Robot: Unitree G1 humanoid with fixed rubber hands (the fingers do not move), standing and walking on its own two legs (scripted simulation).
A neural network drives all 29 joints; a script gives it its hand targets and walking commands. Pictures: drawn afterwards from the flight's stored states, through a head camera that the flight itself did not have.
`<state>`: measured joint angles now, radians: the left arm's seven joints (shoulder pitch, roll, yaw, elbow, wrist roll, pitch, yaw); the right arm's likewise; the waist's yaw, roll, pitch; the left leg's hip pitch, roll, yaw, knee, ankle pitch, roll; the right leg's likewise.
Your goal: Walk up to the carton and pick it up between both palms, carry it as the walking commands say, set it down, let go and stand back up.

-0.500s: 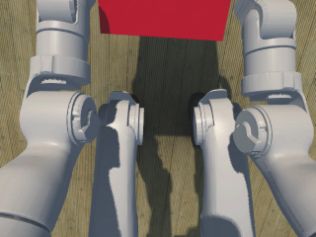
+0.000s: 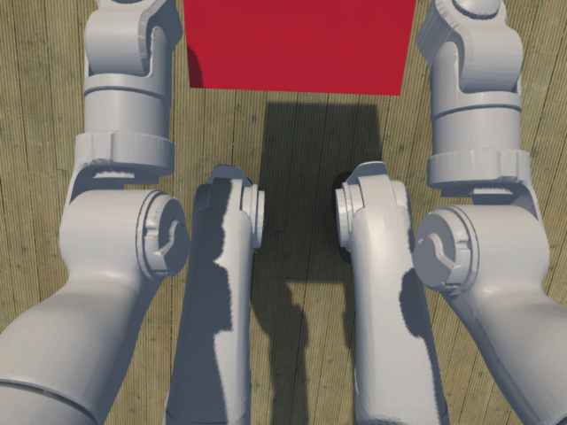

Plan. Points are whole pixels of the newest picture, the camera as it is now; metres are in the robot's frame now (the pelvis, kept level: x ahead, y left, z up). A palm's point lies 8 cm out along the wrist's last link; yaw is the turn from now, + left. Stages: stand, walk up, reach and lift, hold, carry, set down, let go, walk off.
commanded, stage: reach and lift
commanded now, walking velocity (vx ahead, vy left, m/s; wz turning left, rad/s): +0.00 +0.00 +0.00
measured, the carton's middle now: out of the picture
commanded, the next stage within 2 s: none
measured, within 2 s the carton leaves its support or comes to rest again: neither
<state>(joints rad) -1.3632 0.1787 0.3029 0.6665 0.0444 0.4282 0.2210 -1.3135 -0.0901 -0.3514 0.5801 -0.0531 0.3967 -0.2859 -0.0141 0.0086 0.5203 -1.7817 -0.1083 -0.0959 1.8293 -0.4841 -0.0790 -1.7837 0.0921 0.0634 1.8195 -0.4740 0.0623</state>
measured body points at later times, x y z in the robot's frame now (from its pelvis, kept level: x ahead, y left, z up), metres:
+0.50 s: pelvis +0.00 +0.00 +0.05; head +0.33 +0.00 +0.34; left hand +0.54 +0.15 -0.06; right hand +0.52 -0.16 -0.06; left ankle +0.15 +0.13 -0.45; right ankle +0.15 -0.13 -0.45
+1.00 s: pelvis +0.02 +0.00 +0.10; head +0.29 +0.00 +0.46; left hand +0.52 +0.15 +0.03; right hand +0.51 -0.16 +0.03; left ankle +0.15 +0.13 -0.45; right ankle +0.15 -0.13 -0.45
